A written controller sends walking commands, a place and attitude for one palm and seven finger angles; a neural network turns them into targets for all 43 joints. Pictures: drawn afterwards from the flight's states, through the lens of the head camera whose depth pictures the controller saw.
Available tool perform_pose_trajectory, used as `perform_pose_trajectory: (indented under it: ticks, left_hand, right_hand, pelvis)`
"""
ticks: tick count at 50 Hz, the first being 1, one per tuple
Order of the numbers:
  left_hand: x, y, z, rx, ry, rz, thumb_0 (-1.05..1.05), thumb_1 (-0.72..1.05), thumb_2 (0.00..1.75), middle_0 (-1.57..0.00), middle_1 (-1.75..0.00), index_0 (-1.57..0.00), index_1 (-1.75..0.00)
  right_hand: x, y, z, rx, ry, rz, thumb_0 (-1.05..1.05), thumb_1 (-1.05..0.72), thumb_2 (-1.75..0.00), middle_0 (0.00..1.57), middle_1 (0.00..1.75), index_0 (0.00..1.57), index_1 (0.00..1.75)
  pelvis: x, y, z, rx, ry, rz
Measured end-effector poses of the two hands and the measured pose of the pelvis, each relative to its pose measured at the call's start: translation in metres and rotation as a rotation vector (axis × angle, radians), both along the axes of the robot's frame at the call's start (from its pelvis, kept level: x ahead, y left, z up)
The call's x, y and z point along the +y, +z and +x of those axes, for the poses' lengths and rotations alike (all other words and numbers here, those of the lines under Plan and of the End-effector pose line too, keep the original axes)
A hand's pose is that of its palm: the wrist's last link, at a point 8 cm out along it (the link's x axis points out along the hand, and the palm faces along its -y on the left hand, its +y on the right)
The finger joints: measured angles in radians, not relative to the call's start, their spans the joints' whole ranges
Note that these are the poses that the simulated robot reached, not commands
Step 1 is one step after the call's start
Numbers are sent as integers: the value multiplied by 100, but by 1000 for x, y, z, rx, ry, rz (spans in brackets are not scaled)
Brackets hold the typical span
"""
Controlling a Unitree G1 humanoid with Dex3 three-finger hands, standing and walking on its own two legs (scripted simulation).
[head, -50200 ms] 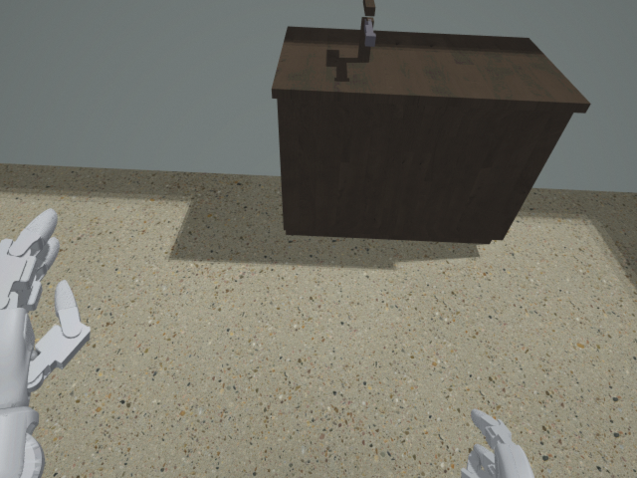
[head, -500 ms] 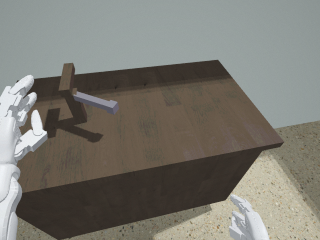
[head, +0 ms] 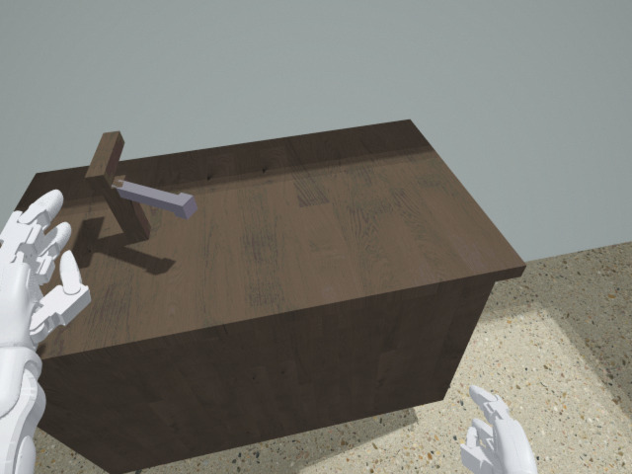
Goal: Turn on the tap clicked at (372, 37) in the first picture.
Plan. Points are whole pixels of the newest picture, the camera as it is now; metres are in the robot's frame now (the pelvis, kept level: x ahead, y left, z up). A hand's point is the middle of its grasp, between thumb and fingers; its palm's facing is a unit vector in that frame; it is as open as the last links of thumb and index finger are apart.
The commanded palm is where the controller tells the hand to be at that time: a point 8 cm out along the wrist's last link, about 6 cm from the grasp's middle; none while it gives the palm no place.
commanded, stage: turn the palm inward beside the body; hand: left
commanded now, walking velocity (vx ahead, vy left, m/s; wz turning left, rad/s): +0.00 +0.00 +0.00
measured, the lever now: (184, 205) +0.47 +0.27 +0.10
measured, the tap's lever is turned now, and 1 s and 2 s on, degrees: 55 55 55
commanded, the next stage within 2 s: reach beside the lever's end, fingers flat in 1.50 s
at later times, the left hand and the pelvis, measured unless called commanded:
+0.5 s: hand (92, 313) +0.22 +0.26 +0.16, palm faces +0.42 -0.88 -0.21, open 7.4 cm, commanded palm +0.17 +0.30 +0.17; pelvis +0.03 +0.01 +0.01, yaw +0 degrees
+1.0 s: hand (72, 347) +0.19 +0.27 +0.15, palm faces +0.45 -0.88 -0.13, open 7.4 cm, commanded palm +0.14 +0.31 +0.16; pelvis +0.01 +0.04 +0.01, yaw +1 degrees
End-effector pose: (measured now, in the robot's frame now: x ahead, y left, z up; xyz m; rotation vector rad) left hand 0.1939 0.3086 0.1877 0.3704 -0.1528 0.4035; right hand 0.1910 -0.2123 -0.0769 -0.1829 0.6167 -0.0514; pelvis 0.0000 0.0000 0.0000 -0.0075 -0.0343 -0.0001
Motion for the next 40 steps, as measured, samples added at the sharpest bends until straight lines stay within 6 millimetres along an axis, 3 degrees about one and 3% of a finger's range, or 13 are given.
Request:
perform_pose_trajectory:
  ticks: [7,13,18,27,33,40]
  left_hand:
    - [-8,-6,0,16,15,-27,1,89,90,-21,-30,-21,-30]
    - [-9,-12,-2,23,19,-59,2,89,90,-21,-30,-21,-30]
    - [-11,-15,-4,14,7,-89,2,89,90,-21,-30,-21,-30]
    - [-9,-20,-20,15,27,-146,2,89,90,-21,-30,-21,-30]
    - [-6,-25,-33,20,43,-182,2,89,90,-21,-30,-21,-30]
    - [-4,-31,-43,34,52,-211,2,89,90,-21,-30,-20,-30]
  right_hand:
    - [-34,-8,-7,46,-72,-50,1,-90,-90,20,30,20,30]
    - [-40,-2,1,22,-82,-74,1,-91,-90,20,30,20,30]
    - [-28,7,14,-37,-65,-60,1,-91,-90,20,30,19,30]
    - [12,23,32,-129,-1,-13,1,-90,-90,20,30,20,30]
    - [34,29,33,-150,41,-2,1,-90,-90,20,30,20,30]
    - [46,31,26,-148,61,-8,1,-90,-90,20,30,20,30]
  pelvis:
    - [-5,0,24,30,-4,16]
    - [-2,3,36,49,0,26]
    - [3,4,38,53,1,24]
    - [15,6,29,36,6,12]
    - [22,7,20,18,13,2]
    - [29,7,13,3,17,-7]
